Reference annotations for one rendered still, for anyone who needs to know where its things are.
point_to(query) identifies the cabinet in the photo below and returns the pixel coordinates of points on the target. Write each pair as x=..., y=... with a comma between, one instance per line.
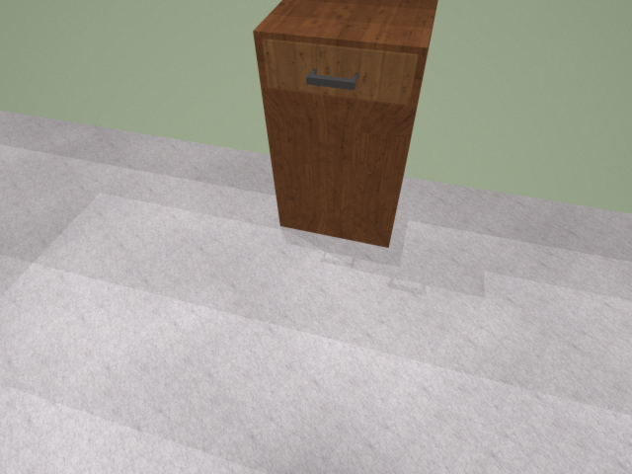
x=339, y=162

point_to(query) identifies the drawer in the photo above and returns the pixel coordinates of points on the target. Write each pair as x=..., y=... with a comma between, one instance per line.
x=384, y=76

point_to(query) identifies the handle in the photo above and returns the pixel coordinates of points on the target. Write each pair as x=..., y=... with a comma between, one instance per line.
x=330, y=81

